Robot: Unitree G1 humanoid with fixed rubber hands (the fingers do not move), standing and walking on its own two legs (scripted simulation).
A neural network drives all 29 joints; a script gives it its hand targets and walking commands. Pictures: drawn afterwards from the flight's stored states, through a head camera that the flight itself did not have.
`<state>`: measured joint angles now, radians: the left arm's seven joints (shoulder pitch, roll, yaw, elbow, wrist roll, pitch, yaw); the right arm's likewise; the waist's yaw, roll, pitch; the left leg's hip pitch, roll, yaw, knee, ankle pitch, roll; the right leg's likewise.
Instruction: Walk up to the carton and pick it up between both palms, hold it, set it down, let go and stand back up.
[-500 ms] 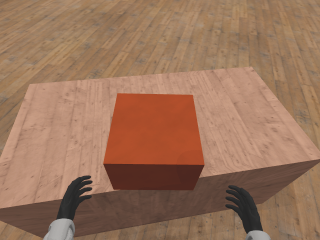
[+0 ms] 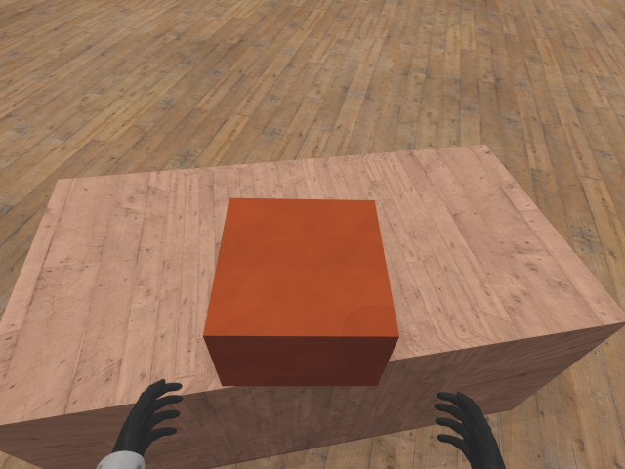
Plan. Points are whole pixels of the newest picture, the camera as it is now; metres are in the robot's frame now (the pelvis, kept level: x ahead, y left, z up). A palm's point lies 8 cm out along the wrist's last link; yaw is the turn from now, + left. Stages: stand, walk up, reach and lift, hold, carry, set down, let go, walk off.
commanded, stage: set down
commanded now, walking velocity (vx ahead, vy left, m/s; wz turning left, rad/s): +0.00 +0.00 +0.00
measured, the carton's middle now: (301, 289) +0.43 +0.03 -0.11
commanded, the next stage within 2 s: let go in 0.38 s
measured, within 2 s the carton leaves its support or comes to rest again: neither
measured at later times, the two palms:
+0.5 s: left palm (138, 452) +0.15 +0.23 -0.07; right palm out of the picture +0.14 -0.22 -0.08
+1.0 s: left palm (133, 461) +0.14 +0.23 -0.08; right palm out of the picture +0.13 -0.24 -0.09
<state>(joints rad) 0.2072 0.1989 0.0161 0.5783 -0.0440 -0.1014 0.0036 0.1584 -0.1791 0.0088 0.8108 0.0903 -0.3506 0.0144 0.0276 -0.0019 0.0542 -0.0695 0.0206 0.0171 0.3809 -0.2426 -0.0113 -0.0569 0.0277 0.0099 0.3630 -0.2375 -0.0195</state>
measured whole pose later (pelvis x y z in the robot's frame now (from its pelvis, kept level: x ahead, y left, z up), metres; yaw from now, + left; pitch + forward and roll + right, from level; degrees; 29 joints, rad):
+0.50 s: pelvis -0.02 +0.00 +0.00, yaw +0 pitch -4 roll +0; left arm 0.17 0.20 0.00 0.51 -0.01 0.12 0.01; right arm 0.16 -0.18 -0.05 0.74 0.00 -0.19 0.03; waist 0.01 0.00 0.08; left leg -0.08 0.02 0.03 0.38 -0.22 -0.01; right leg -0.08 0.02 0.01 0.37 -0.22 -0.02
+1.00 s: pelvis -0.01 +0.00 +0.00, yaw -2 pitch -3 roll +0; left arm 0.21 0.21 0.01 0.56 0.03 0.05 0.00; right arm 0.17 -0.21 -0.05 0.71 -0.03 -0.06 0.03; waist 0.02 0.02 0.05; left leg -0.14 0.03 0.05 0.45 -0.26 -0.01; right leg -0.15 0.03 0.03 0.44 -0.24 -0.02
